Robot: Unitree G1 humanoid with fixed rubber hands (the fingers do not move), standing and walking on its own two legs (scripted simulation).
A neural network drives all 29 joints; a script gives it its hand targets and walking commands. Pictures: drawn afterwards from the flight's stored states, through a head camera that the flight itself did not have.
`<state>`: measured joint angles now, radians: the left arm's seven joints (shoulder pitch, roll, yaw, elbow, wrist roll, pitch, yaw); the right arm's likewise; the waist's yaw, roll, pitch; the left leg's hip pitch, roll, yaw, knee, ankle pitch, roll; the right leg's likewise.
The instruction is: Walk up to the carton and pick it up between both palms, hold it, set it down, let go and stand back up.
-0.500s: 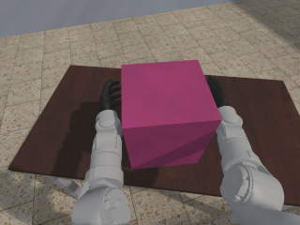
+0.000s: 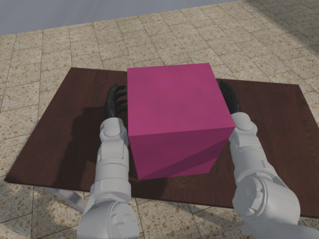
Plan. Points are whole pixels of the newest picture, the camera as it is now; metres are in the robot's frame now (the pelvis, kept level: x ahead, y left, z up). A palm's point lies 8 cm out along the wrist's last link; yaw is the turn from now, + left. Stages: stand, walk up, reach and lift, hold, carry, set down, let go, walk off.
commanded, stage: set down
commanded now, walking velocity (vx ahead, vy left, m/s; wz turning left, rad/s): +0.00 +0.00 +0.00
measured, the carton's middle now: (171, 125) +0.42 +0.03 +0.03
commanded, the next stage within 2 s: none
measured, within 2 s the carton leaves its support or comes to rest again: neither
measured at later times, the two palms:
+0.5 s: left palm (113, 120) +0.39 +0.18 +0.06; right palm (229, 110) +0.46 -0.12 +0.06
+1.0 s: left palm (111, 137) +0.35 +0.18 +0.04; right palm (254, 124) +0.44 -0.19 +0.05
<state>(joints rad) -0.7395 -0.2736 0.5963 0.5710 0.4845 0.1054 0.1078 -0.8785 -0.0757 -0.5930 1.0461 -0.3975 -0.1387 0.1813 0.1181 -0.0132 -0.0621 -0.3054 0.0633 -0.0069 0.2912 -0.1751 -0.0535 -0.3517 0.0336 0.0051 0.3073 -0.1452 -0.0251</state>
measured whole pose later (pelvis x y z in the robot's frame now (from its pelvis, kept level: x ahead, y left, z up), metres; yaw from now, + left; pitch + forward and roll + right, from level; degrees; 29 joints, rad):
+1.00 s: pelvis -0.04 -0.01 -0.02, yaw -1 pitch +20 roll +0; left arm -0.78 -0.02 0.13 1.02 -0.06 -0.16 0.22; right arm -1.02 -0.46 0.17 1.46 0.40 -0.27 0.13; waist 0.20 0.04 -0.19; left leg -0.65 0.08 -0.02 0.48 -0.18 -0.07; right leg -0.67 0.05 0.00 0.44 -0.12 -0.03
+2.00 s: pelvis -0.03 +0.00 +0.00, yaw +0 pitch +4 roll +0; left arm -0.12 -0.07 0.02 0.28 0.06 0.06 0.25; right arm -0.31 -0.51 0.10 0.91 0.45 -0.30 0.27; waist 0.09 0.00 -0.04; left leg -0.24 0.07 -0.01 0.36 -0.19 -0.06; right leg -0.28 0.04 0.00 0.37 -0.15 -0.04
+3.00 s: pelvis -0.03 +0.00 +0.00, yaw +0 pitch -4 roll +1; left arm 0.33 -0.08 -0.08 -0.04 0.09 0.13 0.28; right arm 0.23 -0.49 0.03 0.44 0.42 -0.21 0.30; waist 0.02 -0.02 -0.01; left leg -0.09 0.06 0.00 0.36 -0.21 -0.05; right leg -0.15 0.03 0.01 0.41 -0.19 -0.03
